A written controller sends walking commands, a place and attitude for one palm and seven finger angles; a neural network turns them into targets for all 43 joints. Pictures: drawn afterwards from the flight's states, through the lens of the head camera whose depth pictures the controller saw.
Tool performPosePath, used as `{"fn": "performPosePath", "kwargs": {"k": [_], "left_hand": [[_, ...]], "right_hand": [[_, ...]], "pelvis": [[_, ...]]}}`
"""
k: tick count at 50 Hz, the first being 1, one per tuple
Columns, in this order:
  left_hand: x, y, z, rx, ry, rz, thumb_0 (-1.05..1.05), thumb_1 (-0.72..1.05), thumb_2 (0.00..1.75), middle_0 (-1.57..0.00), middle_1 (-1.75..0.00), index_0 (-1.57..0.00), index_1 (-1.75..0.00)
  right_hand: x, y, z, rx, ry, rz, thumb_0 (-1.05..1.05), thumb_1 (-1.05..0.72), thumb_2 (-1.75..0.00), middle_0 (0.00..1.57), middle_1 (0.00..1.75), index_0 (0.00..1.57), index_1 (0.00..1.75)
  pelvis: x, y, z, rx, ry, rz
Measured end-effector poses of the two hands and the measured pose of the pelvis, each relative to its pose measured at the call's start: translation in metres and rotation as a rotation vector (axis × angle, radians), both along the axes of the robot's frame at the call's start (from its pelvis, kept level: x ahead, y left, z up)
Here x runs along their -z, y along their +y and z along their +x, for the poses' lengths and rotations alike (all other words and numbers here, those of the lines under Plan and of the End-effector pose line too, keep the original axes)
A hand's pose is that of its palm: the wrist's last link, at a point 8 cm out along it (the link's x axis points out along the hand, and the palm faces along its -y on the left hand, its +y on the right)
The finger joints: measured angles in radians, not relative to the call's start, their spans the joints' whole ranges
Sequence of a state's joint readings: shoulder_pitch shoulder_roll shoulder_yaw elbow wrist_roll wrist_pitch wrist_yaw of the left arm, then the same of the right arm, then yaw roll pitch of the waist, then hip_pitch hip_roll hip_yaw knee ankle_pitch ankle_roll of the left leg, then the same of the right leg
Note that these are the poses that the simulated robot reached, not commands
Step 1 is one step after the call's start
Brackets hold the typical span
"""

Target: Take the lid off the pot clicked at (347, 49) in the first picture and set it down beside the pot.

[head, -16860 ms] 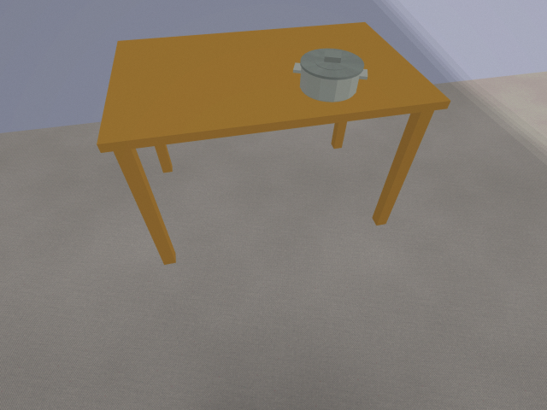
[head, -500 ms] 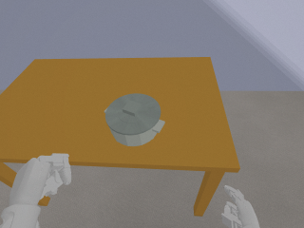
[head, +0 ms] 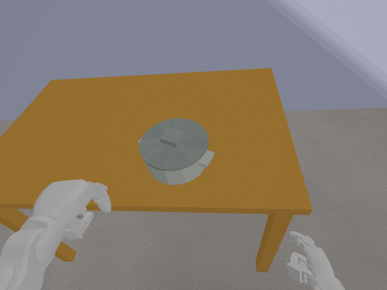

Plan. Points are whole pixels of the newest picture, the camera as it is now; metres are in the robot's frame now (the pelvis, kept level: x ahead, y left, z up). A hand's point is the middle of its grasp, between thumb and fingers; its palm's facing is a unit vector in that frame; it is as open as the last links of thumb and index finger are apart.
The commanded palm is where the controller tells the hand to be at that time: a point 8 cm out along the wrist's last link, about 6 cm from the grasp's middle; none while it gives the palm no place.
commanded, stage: reach forward and open the fingers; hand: left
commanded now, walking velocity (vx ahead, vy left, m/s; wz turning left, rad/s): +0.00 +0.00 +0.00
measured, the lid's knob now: (172, 136) +0.51 +0.14 +0.01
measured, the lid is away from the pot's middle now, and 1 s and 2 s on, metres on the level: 0.00 0.00 0.00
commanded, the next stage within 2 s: move the open hand above the knob in 0.48 s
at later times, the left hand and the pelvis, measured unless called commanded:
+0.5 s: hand (89, 188) +0.28 +0.26 +0.08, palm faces -0.19 -0.06 -0.98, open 10.0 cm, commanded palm +0.27 +0.25 +0.14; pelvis -0.01 +0.01 +0.00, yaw +0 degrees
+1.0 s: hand (119, 170) +0.33 +0.21 +0.07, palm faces -0.26 -0.07 -0.96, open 10.1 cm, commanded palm +0.33 +0.22 +0.14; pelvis +0.01 +0.01 +0.00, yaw +1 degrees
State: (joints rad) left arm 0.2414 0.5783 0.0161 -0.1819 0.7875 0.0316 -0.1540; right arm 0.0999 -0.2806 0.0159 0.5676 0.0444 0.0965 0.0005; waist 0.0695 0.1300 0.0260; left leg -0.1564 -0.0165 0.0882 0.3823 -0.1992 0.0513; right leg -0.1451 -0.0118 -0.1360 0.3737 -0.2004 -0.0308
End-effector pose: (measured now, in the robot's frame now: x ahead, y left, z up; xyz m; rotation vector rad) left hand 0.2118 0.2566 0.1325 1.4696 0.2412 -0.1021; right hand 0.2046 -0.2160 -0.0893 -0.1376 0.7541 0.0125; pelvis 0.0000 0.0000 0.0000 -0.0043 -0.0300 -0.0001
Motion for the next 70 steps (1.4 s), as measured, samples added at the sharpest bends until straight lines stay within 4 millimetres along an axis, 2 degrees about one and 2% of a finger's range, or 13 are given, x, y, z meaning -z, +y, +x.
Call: {"fn": "performPosePath", "kwargs": {"k": [7,14,20,28,33,40,44,47,50,56,62,65,70], "left_hand": [[0.005,-0.008,0.010,0.040,0.010,0.004,0.00,0.04,1.22,-0.95,-0.45,-0.95,-0.45],[-0.004,0.004,0.029,-0.006,-0.029,0.007,0.00,-0.14,1.27,-0.88,-0.22,-0.87,-0.22],[0.002,-0.008,0.039,0.053,0.007,0.014,0.00,-0.22,1.30,-0.84,-0.12,-0.84,-0.13],[-0.008,0.005,0.062,0.008,-0.039,0.007,0.00,-0.25,1.32,-0.83,-0.09,-0.83,-0.09],[0.005,-0.005,0.072,0.020,0.034,0.003,0.00,-0.25,1.32,-0.83,-0.08,-0.82,-0.08],[-0.008,-0.013,0.093,0.053,-0.004,0.012,0.00,-0.26,1.33,-0.83,-0.08,-0.83,-0.08],[0.001,-0.016,0.105,0.017,0.025,-0.013,0.00,-0.26,1.33,-0.83,-0.08,-0.83,-0.08],[0.007,-0.029,0.109,0.057,0.054,-0.010,0.00,-0.25,1.33,-0.83,-0.08,-0.82,-0.08],[0.002,-0.038,0.116,0.108,0.032,0.007,0.00,-0.25,1.33,-0.83,-0.08,-0.83,-0.08],[-0.003,-0.035,0.139,0.040,-0.002,-0.001,0.00,-0.26,1.33,-0.83,-0.08,-0.83,-0.08],[0.009,-0.057,0.150,0.081,0.052,0.002,0.00,-0.25,1.33,-0.83,-0.08,-0.83,-0.08],[0.002,-0.062,0.160,0.105,0.029,0.015,0.00,-0.26,1.33,-0.83,-0.08,-0.83,-0.08],[-0.004,-0.060,0.178,0.045,0.002,-0.002,0.00,-0.26,1.33,-0.83,-0.08,-0.83,-0.08]], "right_hand": [[0.007,0.001,-0.010,-0.003,0.041,-0.011,0.01,-0.91,-0.90,0.20,0.30,0.20,0.30],[0.010,0.002,-0.019,0.015,0.061,0.004,0.01,-0.91,-0.90,0.20,0.30,0.20,0.30],[0.010,0.001,-0.021,0.026,0.062,-0.003,0.01,-0.91,-0.90,0.20,0.30,0.20,0.30],[0.010,0.000,-0.023,0.036,0.078,-0.005,0.01,-0.91,-0.90,0.20,0.30,0.20,0.30],[0.011,0.000,-0.021,0.034,0.089,-0.007,0.01,-0.91,-0.90,0.20,0.30,0.20,0.30],[0.011,0.003,-0.016,0.031,0.080,-0.006,0.01,-0.91,-0.90,0.20,0.30,0.20,0.30],[0.011,0.006,-0.015,0.030,0.087,0.015,0.01,-0.91,-0.90,0.20,0.30,0.20,0.30],[0.012,0.006,-0.014,0.028,0.090,0.012,0.01,-0.91,-0.90,0.20,0.30,0.20,0.30],[0.013,0.007,-0.013,0.028,0.097,0.002,0.01,-0.91,-0.90,0.20,0.30,0.20,0.30],[0.018,0.006,-0.016,0.034,0.131,0.018,0.01,-0.91,-0.90,0.20,0.30,0.20,0.30],[0.022,0.003,-0.016,0.044,0.153,0.020,0.01,-0.91,-0.90,0.20,0.30,0.20,0.30],[0.023,0.001,-0.016,0.054,0.157,0.008,0.01,-0.91,-0.90,0.20,0.30,0.20,0.30],[0.024,-0.004,-0.017,0.066,0.171,0.019,0.01,-0.91,-0.90,0.20,0.30,0.20,0.30]], "pelvis": [[0.000,0.003,-0.004,-0.003,0.002,0.000],[0.000,0.005,-0.006,-0.004,0.001,-0.001],[0.000,0.009,-0.006,0.000,0.003,0.000],[0.000,0.010,-0.004,-0.004,0.012,-0.001],[0.000,0.012,-0.003,-0.009,0.018,-0.001],[0.000,0.014,0.002,-0.014,0.023,0.000],[0.001,0.014,0.004,-0.011,0.032,0.001],[0.001,0.015,0.005,-0.011,0.036,0.001],[0.001,0.014,0.007,-0.011,0.039,0.001],[0.001,0.013,0.011,-0.011,0.056,0.003],[0.002,0.012,0.015,-0.011,0.067,0.004],[0.002,0.010,0.017,-0.007,0.070,0.006],[0.003,0.008,0.022,-0.006,0.085,0.007]]}}
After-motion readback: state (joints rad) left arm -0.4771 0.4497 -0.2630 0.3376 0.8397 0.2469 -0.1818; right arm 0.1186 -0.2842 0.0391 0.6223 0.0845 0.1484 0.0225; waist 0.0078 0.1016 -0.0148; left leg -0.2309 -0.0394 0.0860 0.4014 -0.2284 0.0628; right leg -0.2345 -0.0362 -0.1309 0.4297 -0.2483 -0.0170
